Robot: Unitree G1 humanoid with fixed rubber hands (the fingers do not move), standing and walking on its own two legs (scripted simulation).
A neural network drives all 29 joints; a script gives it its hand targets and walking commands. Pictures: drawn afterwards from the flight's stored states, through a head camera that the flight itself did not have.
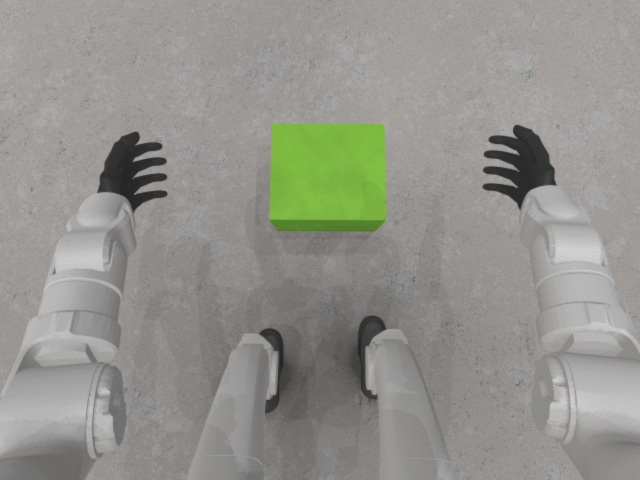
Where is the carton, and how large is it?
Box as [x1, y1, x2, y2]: [269, 124, 385, 230]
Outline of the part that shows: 271,125 269,219 277,230 375,230 385,220 383,124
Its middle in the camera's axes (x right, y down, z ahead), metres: +0.02 -0.14 +0.98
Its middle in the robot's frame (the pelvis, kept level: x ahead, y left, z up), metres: +0.58 -0.01 -0.59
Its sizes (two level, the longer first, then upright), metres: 0.265 0.229 0.177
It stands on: the floor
